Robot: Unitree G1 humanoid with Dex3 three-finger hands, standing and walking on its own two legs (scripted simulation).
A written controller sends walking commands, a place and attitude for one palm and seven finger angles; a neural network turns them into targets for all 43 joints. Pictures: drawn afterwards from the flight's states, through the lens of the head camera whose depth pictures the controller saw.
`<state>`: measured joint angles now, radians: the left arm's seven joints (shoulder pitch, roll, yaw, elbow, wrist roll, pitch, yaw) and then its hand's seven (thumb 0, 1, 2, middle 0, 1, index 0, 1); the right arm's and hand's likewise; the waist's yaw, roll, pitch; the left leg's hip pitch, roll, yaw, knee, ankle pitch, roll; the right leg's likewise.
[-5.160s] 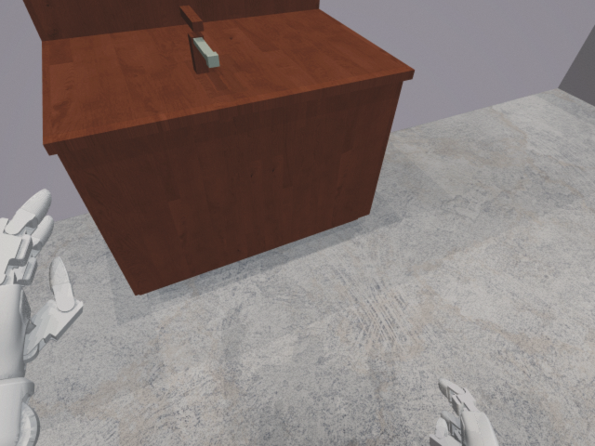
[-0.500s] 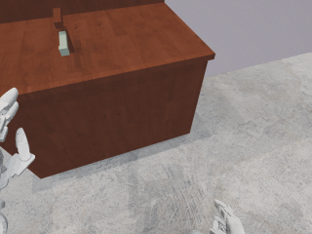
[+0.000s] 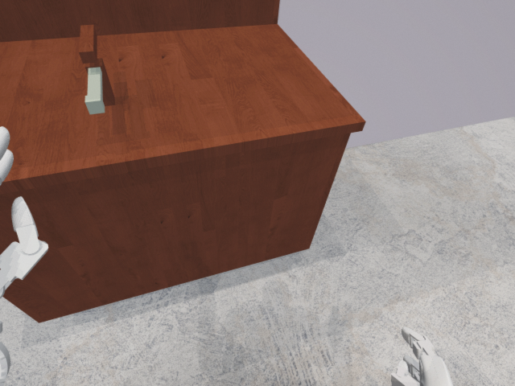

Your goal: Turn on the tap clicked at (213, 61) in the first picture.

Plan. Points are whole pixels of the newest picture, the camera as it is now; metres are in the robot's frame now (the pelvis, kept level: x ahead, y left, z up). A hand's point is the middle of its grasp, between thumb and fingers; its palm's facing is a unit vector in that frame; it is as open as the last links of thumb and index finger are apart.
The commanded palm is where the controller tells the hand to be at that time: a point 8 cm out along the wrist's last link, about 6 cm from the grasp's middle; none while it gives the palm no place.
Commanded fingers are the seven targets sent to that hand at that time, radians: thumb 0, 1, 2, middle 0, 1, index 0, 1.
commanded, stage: take the last steps up to it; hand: left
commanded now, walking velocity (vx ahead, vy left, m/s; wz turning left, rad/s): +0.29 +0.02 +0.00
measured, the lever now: (95, 104) +0.58 +0.37 +0.10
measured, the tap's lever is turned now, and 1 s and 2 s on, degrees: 0 0 0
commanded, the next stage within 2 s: come to a stop and stand still in 0.66 s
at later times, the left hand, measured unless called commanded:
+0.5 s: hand (122, 187) +0.31 +0.20 +0.17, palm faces +0.38 -0.80 -0.47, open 7.4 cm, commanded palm +0.25 +0.25 +0.19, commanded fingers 0.00 0.90 0.90 -0.20 -0.30 -0.20 -0.30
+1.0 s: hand (126, 157) +0.35 +0.21 +0.19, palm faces +0.37 -0.82 -0.43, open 7.4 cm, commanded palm +0.30 +0.25 +0.19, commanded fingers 0.00 0.90 0.90 -0.20 -0.30 -0.20 -0.30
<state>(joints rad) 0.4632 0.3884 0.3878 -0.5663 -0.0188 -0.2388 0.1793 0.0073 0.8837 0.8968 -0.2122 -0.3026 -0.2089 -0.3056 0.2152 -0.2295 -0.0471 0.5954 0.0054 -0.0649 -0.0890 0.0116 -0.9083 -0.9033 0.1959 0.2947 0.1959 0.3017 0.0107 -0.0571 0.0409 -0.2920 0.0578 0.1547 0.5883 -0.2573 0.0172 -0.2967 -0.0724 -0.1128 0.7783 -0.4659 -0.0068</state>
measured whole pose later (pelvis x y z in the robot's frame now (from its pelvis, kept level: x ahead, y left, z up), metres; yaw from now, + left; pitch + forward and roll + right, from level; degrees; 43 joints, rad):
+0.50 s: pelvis +0.09 -0.03 +0.01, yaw +0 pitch +0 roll +1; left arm 0.49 0.35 0.37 -0.49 -0.02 -0.22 0.14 0.01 0.88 0.90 -0.21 -0.30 -0.21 -0.31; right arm 0.16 -0.24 -0.02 0.65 0.01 -0.03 -0.06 0.01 -0.91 -0.90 0.20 0.30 0.20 0.30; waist -0.01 0.00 0.09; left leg -0.49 0.07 0.08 1.03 -0.38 -0.03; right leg -0.26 -0.06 -0.16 0.51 -0.24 -0.05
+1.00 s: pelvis +0.14 -0.02 +0.01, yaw -1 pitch -2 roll +0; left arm 0.50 0.39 0.35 -0.57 -0.03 -0.18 0.14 0.01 0.89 0.90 -0.21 -0.30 -0.20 -0.30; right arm 0.21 -0.10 0.07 0.59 -0.01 -0.10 -0.03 0.01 -0.90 -0.90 0.20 0.30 0.20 0.30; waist 0.01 -0.01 0.07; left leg -0.24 0.07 0.13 0.49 -0.22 0.00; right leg -0.31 -0.02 -0.10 0.62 -0.33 0.03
